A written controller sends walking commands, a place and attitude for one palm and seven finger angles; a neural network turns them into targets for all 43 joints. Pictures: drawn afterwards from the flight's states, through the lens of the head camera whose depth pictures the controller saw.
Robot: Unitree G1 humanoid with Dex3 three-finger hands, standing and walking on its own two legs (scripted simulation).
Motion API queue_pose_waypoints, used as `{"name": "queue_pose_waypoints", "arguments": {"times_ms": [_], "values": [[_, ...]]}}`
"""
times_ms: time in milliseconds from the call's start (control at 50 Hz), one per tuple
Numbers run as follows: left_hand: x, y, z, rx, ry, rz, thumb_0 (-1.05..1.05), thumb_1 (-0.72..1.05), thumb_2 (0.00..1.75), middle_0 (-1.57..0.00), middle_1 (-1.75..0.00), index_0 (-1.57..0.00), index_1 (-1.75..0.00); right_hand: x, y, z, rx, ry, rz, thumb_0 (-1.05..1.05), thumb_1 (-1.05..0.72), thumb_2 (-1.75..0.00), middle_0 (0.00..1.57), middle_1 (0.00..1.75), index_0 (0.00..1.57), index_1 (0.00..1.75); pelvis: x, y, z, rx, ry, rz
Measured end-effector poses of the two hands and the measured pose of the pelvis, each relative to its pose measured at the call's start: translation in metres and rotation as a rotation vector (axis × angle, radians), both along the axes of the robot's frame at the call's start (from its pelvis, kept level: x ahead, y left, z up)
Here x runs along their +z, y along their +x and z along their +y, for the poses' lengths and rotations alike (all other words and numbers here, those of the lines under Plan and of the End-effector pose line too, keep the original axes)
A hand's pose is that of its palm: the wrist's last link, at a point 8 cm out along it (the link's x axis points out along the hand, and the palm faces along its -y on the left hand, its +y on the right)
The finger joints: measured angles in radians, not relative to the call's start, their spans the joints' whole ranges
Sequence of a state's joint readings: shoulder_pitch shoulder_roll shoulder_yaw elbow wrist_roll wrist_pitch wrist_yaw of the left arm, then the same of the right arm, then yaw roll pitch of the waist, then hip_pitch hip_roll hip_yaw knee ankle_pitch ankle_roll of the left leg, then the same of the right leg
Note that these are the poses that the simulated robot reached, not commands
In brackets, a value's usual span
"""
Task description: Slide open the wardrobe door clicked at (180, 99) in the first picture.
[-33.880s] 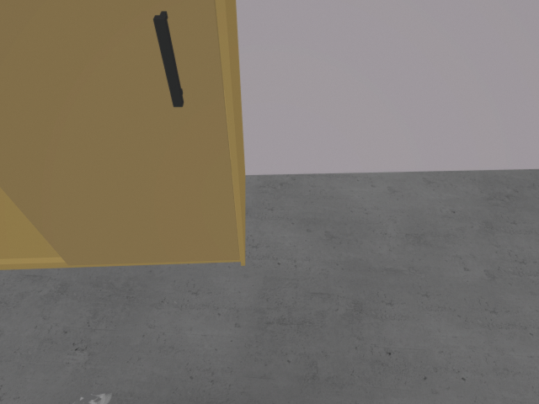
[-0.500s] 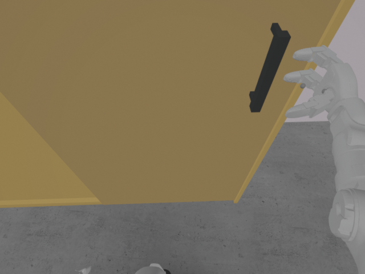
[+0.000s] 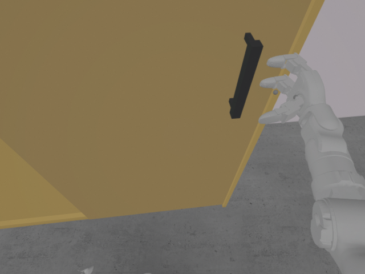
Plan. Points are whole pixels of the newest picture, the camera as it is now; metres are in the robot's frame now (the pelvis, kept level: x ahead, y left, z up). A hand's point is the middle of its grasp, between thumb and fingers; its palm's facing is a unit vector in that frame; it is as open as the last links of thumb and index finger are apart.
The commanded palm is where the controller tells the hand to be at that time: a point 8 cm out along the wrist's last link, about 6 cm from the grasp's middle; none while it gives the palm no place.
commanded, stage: feel for the door with the fingertips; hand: right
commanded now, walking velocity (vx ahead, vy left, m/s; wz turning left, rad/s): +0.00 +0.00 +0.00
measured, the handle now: (241, 79) +0.49 -0.09 +0.16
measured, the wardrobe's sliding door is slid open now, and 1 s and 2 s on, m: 0.00 0.00 0.00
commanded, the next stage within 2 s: slide the fingers in behind the handle in 0.12 s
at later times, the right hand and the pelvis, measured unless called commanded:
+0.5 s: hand (275, 92) +0.46 -0.16 +0.16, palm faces -0.11 +0.99 -0.04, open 13.6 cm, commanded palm +0.45 -0.16 +0.15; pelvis -0.01 +0.00 +0.00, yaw -1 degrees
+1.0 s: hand (270, 94) +0.46 -0.15 +0.16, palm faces -0.12 +0.99 -0.04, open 13.8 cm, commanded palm +0.44 -0.16 +0.15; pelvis +0.00 +0.00 +0.00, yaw +0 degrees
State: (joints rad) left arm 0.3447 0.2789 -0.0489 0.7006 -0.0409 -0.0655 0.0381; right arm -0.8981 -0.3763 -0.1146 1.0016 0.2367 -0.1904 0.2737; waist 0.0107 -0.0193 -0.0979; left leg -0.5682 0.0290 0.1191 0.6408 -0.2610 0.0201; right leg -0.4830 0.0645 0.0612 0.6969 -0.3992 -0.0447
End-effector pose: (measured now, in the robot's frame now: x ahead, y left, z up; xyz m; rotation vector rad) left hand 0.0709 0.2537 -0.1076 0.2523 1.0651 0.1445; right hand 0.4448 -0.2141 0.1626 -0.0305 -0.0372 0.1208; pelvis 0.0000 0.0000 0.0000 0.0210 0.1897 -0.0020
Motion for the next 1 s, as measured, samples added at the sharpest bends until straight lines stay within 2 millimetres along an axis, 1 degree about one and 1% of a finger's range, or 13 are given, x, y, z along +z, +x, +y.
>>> {"name": "queue_pose_waypoints", "arguments": {"times_ms": [120, 240, 340, 560, 660, 720, 780, 1000], "values": [[0.001, 0.016, -0.003, -0.027, 0.003, -0.024, 0.01, 0.91, 0.89, -0.20, -0.30, -0.20, -0.30, 0.001, 0.001, -0.001, 0.004, -0.004, 0.006, -0.01, 0.50, -0.30, 0.38, 1.30, 0.35, 1.28, -0.001, 0.000, -0.001, -0.013, 0.001, 0.002], [-0.001, 0.019, -0.005, -0.050, 0.005, -0.025, 0.01, 0.91, 0.89, -0.20, -0.30, -0.20, -0.30, 0.001, 0.001, -0.001, -0.008, -0.008, 0.011, -0.01, 0.50, -0.30, 0.40, 1.28, 0.37, 1.29, -0.002, -0.003, -0.001, -0.022, 0.001, 0.009], [-0.003, 0.010, -0.004, -0.047, 0.006, -0.014, 0.01, 0.91, 0.89, -0.20, -0.30, -0.20, -0.30, 0.002, 0.001, 0.000, -0.014, -0.010, 0.013, -0.01, 0.50, -0.30, 0.41, 1.28, 0.37, 1.29, -0.004, -0.008, 0.000, -0.024, 0.000, 0.013], [-0.005, -0.023, 0.002, -0.001, 0.002, 0.035, 0.01, 0.91, 0.89, -0.20, -0.30, -0.20, -0.30, 0.000, -0.001, 0.002, -0.014, -0.009, 0.001, -0.01, 0.50, -0.30, 0.36, 1.30, 0.33, 1.29, -0.004, -0.012, 0.002, -0.009, -0.003, 0.008], [-0.006, -0.029, 0.004, 0.010, -0.002, 0.048, 0.01, 0.91, 0.89, -0.20, -0.30, -0.20, -0.30, -0.002, -0.003, 0.007, -0.002, -0.018, 0.001, -0.01, 0.50, -0.30, 0.33, 1.29, 0.31, 1.28, -0.003, -0.010, 0.001, -0.006, -0.003, 0.003], [-0.006, -0.027, 0.004, 0.008, -0.006, 0.046, 0.01, 0.91, 0.89, -0.20, -0.30, -0.20, -0.30, -0.003, -0.005, 0.009, -0.007, -0.009, 0.000, -0.01, 0.50, -0.30, 0.32, 1.30, 0.30, 1.27, -0.003, -0.008, 0.001, -0.004, -0.004, -0.002], [-0.006, -0.020, 0.002, 0.004, -0.009, 0.033, 0.01, 0.91, 0.89, -0.20, -0.30, -0.20, -0.30, -0.003, -0.005, 0.010, -0.013, -0.006, 0.000, -0.01, 0.50, -0.30, 0.31, 1.30, 0.30, 1.27, -0.002, -0.007, 0.002, -0.005, -0.004, -0.005], [-0.001, 0.014, -0.002, -0.021, -0.020, -0.037, 0.01, 0.91, 0.89, -0.20, -0.30, -0.20, -0.30, -0.003, -0.004, 0.009, -0.004, -0.006, 0.003, -0.01, 0.50, -0.30, 0.32, 1.30, 0.30, 1.27, 0.000, -0.001, 0.004, -0.004, -0.004, -0.008]]}}
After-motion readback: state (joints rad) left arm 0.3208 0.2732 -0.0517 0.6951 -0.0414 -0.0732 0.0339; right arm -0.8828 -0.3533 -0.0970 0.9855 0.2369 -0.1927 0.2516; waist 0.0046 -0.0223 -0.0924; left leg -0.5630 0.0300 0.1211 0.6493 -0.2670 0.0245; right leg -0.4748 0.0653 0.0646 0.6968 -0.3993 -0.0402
